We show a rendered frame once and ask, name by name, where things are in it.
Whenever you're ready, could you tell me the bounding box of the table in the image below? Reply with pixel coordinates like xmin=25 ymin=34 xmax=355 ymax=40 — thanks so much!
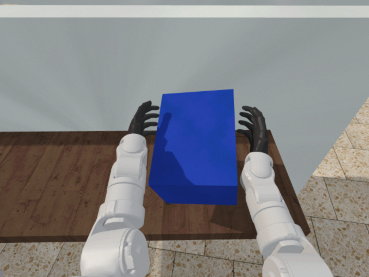
xmin=0 ymin=130 xmax=311 ymax=277

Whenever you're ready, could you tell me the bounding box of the right robot upper arm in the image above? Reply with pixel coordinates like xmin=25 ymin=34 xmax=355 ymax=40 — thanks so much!
xmin=262 ymin=253 xmax=333 ymax=277

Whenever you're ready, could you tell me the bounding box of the left robot upper arm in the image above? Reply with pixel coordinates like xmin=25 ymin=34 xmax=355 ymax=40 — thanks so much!
xmin=70 ymin=227 xmax=150 ymax=277

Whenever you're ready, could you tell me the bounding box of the left robot forearm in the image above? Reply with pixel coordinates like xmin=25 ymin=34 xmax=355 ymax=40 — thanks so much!
xmin=80 ymin=134 xmax=148 ymax=269

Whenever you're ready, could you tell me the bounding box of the right robot forearm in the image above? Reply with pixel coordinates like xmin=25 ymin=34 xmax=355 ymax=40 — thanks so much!
xmin=240 ymin=152 xmax=334 ymax=277

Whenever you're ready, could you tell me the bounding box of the robot right hand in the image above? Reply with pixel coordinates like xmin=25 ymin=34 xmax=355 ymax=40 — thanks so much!
xmin=237 ymin=106 xmax=268 ymax=155

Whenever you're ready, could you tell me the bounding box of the carton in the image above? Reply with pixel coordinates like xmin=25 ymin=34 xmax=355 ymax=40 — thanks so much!
xmin=148 ymin=89 xmax=238 ymax=205

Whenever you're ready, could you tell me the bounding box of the robot left hand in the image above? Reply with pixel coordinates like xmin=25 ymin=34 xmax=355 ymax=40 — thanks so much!
xmin=127 ymin=101 xmax=160 ymax=137

